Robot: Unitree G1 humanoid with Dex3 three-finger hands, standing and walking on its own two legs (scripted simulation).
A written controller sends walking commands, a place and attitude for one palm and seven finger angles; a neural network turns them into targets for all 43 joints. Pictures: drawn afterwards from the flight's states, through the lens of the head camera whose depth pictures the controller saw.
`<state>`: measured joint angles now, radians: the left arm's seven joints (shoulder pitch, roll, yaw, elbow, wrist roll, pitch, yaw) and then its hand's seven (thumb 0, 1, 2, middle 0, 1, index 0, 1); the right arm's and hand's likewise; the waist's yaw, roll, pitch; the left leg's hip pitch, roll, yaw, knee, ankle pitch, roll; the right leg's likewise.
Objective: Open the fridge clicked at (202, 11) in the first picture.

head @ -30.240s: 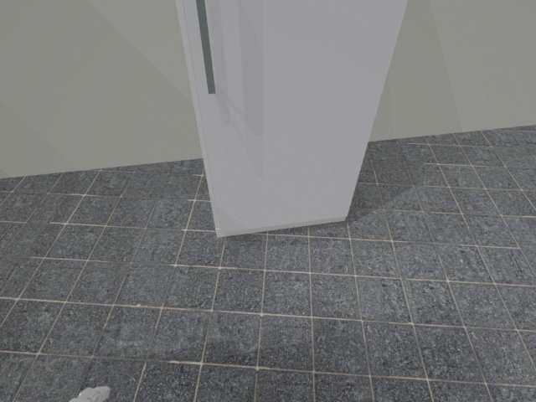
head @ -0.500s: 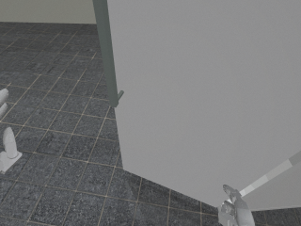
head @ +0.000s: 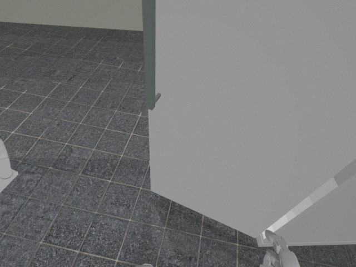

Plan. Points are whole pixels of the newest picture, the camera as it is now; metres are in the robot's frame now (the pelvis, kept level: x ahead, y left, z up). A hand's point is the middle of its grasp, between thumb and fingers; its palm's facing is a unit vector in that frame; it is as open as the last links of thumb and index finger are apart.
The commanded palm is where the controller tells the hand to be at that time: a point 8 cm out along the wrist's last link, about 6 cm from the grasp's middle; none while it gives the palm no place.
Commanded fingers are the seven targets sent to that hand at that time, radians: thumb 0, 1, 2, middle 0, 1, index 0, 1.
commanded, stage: step back with the hand held close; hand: left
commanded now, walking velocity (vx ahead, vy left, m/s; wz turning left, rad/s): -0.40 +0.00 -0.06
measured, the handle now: (154, 25) +0.56 +0.11 +0.26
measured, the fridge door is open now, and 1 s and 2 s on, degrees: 64 64 64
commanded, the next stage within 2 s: stop stepping back and stand still in 0.26 s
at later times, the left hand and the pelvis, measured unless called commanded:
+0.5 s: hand out of the picture +0.13 +0.28 +0.17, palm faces +0.43 -0.83 -0.36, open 7.4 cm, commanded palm +0.08 +0.31 +0.18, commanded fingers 0.00 0.90 0.90 -0.20 -0.30 -0.20 -0.30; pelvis -0.08 +0.02 -0.01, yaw -3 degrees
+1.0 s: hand out of the picture +0.06 +0.32 +0.16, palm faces +0.41 -0.83 -0.38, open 7.4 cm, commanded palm +0.02 +0.34 +0.18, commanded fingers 0.00 0.90 0.90 -0.20 -0.30 -0.20 -0.30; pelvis -0.14 +0.05 +0.00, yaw -4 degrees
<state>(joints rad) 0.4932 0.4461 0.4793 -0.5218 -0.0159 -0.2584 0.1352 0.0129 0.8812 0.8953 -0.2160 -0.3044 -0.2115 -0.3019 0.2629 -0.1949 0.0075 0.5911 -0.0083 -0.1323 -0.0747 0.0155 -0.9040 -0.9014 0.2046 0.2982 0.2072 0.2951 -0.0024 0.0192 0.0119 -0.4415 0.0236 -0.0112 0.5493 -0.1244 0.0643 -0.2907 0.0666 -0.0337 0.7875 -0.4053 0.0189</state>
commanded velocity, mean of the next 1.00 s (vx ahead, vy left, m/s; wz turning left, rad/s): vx -0.08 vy -0.05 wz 0.01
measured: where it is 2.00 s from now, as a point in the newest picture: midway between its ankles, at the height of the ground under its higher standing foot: outside the picture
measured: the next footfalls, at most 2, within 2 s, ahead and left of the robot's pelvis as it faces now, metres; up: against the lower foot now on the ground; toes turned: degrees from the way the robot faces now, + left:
right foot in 0.12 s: -0.11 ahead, -0.12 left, +0.00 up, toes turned -4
left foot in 0.50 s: -0.03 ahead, +0.15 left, +0.00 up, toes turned -2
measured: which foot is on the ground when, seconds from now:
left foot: down 0.00-0.32, up 0.34-0.48, down 0.50-1.00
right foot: up 0.00-0.10, down 0.12-0.54, up 0.56-0.86, down 0.88-1.00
